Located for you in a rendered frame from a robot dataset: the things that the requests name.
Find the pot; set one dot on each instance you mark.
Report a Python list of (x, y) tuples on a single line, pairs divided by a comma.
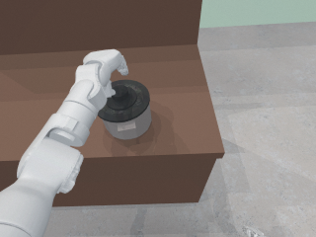
[(132, 128)]

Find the robot left forearm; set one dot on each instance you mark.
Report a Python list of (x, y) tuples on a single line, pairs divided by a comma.
[(71, 123)]

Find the knob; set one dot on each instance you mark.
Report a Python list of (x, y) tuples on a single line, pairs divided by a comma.
[(121, 93)]

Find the right robot hand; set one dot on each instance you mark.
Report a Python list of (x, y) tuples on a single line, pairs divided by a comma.
[(252, 232)]

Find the left robot hand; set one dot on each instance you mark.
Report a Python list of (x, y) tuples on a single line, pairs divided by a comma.
[(115, 61)]

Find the table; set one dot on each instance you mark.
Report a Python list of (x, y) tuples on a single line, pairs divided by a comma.
[(42, 43)]

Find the lid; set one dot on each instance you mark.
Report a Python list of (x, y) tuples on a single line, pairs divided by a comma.
[(121, 111)]

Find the left robot upper arm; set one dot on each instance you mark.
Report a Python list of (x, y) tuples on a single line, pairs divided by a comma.
[(26, 205)]

